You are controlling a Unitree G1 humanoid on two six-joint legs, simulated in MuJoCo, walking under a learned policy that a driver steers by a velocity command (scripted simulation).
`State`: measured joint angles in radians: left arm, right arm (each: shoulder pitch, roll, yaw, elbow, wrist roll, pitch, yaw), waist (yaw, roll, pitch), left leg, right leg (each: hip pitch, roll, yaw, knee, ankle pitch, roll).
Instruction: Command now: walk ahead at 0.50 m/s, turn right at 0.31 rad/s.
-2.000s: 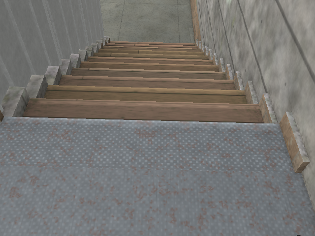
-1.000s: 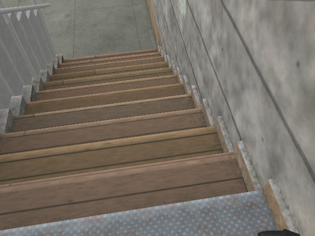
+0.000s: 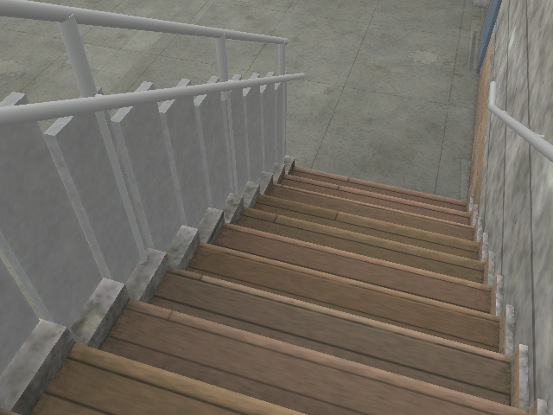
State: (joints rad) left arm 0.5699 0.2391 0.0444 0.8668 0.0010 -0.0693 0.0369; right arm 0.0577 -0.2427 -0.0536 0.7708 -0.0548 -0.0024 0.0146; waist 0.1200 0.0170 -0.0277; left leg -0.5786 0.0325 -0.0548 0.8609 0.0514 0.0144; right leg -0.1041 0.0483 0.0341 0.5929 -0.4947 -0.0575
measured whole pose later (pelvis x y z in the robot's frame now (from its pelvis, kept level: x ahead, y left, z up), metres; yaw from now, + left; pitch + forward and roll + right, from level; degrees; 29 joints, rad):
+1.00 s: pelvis +0.46 -0.06 -0.34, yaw -32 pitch -1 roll +1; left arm 0.25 0.21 0.05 0.99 0.01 0.00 0.03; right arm 0.31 -0.22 -0.03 0.91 -0.07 -0.03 -0.02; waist -0.05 0.02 0.10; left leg -0.65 0.10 -0.04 1.52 -0.46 -0.04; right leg -0.34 0.10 -0.03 0.64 -0.28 -0.13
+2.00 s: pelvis +1.01 -0.26 -0.65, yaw -3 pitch +0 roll +4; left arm 0.12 0.22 0.04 0.79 0.01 -0.07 0.01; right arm 0.47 -0.25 -0.04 0.92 -0.04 -0.02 -0.04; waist -0.11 -0.03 -0.06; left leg -0.31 -0.22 -0.16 1.54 -0.89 0.15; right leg -0.24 -0.02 0.05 0.33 -0.07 -0.02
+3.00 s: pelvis +1.33 -0.32 -0.86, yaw -6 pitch -1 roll +1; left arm 0.16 0.20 0.01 0.78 0.01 0.05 -0.01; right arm 0.29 -0.25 -0.01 0.81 -0.04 0.05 -0.06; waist -0.03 0.01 -0.03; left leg -0.36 0.03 0.22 0.75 -0.38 0.07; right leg -0.38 0.02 -0.03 0.77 -0.43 -0.05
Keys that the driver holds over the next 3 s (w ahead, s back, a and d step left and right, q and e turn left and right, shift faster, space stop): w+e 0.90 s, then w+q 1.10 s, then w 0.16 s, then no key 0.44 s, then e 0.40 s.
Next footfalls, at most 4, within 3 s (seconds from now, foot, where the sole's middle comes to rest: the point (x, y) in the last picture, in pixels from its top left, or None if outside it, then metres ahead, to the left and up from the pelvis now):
0.20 left None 0.27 0.19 -0.93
0.84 right None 0.51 -0.14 -1.10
1.44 left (345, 387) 0.86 -0.09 -1.27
1.96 right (408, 356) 1.09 -0.35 -1.44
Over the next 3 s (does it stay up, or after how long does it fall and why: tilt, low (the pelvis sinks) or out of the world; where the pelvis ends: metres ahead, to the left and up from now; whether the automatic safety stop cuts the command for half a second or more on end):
stays up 1.33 -0.32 -0.86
